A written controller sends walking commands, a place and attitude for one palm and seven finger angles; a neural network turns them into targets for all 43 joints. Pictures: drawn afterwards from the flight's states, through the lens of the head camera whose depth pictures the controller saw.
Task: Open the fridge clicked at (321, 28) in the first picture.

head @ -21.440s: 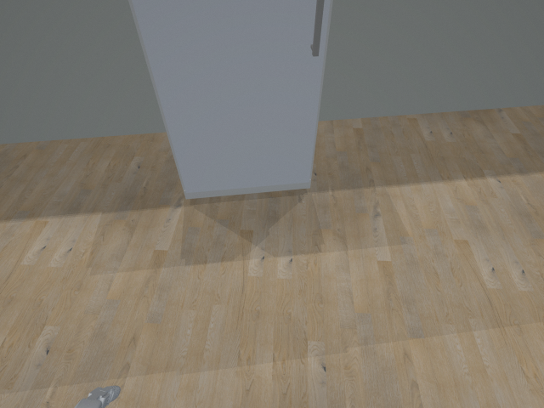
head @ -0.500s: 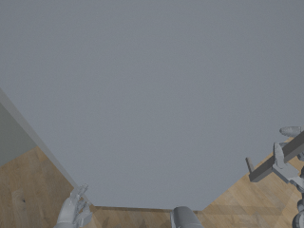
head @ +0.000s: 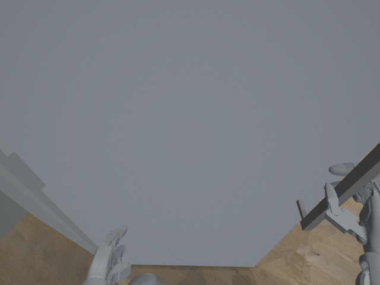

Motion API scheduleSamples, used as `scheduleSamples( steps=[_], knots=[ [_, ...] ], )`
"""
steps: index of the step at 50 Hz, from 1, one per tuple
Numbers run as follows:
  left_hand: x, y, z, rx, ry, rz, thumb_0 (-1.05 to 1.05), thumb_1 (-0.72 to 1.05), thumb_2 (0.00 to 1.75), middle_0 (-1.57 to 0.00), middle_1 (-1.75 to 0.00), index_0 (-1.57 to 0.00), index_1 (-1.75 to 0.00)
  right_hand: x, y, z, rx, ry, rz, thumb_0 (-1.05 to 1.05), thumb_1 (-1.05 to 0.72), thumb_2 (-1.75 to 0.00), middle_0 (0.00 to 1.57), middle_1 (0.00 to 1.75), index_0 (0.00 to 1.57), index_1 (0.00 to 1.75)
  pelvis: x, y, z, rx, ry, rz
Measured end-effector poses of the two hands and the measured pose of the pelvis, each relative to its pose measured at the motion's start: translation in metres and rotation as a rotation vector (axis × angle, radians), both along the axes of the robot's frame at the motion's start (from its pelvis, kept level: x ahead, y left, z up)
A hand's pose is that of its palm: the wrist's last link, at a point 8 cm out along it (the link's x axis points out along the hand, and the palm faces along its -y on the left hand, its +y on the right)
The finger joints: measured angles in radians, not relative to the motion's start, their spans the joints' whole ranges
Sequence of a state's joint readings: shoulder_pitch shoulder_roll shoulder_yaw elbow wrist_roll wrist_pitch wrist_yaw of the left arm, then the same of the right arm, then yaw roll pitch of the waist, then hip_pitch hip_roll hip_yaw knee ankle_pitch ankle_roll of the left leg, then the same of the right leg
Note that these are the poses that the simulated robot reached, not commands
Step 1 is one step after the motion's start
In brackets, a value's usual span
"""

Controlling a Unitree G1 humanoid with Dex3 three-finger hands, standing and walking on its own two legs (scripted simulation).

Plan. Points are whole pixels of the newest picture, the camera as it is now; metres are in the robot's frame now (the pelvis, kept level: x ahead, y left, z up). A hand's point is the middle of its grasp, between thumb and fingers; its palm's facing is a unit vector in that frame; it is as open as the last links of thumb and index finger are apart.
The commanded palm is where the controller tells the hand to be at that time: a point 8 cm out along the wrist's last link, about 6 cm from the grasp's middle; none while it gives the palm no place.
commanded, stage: walk backward, drawing the door open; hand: right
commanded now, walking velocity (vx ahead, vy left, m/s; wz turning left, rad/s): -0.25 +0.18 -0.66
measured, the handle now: (365, 152) +0.28 -0.24 +0.21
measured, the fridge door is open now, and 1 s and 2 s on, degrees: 64 74 74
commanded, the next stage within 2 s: stop walking and hold the door back in 0.18 s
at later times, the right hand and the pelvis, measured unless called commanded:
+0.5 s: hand out of the picture +0.11 -0.18 +0.12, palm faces +0.53 +0.83 -0.20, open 5.5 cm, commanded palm +0.09 -0.22 +0.12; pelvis -0.10 +0.08 -0.02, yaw -18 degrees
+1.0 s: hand (340, 262) +0.15 -0.20 +0.13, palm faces +0.51 +0.83 -0.22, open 5.6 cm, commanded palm +0.11 -0.23 +0.12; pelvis -0.16 +0.11 -0.02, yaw -21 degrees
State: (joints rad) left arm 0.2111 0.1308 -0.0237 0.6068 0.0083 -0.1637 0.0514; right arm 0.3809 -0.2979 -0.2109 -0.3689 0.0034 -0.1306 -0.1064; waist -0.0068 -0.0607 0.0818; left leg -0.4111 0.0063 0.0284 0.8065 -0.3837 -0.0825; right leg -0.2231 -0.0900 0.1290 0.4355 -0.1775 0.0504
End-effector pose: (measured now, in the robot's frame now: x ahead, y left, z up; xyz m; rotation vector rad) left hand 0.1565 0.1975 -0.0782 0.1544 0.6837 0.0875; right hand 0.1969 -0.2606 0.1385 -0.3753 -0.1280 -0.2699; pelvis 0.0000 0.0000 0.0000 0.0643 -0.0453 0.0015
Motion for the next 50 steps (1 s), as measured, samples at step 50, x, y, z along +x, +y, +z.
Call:
scheduleSamples(
  steps=[50],
  knots=[
    [-0.097, 0.120, -0.028, 0.195, 0.139, -0.244, 0.01, 0.91, 0.90, -0.20, -0.30, -0.20, -0.30, -0.090, 0.029, -0.004, 0.133, -0.012, -0.262, -0.03, -0.64, -0.79, 0.46, 1.40, 0.45, 1.40, -0.158, 0.108, -0.016, -0.096, 0.007, -0.367]
  ],
)
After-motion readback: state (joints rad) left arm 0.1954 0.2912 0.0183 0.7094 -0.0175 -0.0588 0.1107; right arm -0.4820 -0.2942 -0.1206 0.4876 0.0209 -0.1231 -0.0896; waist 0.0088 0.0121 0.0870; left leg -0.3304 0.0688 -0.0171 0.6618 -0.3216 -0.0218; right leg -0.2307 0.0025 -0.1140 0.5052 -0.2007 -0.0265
